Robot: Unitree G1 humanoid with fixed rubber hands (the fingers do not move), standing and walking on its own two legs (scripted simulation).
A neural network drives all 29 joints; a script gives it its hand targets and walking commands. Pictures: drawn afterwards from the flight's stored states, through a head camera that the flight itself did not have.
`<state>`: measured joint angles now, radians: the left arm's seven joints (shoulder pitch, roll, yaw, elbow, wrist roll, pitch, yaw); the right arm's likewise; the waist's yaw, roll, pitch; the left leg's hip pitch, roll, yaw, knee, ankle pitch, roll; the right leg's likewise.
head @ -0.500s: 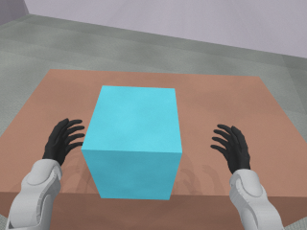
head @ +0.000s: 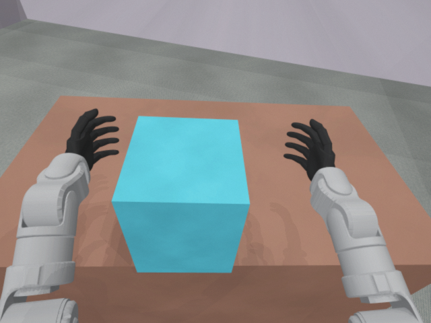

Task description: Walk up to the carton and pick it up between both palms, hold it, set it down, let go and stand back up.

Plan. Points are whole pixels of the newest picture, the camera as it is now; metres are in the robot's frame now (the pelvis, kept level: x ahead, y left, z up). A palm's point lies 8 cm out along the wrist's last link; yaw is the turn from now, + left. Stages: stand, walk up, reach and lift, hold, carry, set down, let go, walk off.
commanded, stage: reach and lift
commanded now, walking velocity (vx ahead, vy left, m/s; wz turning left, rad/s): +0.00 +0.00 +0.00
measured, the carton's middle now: (186, 197) +0.37 +0.05 +0.04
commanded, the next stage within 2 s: none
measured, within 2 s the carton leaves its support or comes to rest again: neither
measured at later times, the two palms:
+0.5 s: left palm (91, 151) +0.39 +0.22 +0.14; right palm (305, 157) +0.39 -0.18 +0.14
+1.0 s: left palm (111, 181) +0.39 +0.20 +0.07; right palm (282, 185) +0.38 -0.15 +0.07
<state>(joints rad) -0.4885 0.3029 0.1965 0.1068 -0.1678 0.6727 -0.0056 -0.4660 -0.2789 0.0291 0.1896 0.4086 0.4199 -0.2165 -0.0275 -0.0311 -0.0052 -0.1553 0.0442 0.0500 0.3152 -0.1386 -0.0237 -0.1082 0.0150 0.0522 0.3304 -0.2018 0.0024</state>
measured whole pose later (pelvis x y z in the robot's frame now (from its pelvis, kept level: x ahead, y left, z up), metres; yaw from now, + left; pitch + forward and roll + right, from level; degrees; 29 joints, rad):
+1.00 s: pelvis +0.01 +0.00 +0.00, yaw +1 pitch +4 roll -1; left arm -0.62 0.17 0.14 0.91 -0.05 -0.03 0.00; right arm -0.58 -0.12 0.04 0.88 0.23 -0.11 -0.18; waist -0.01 -0.02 -0.06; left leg -0.29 0.05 0.02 0.42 -0.19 -0.02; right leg -0.21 0.02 0.02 0.38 -0.23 0.01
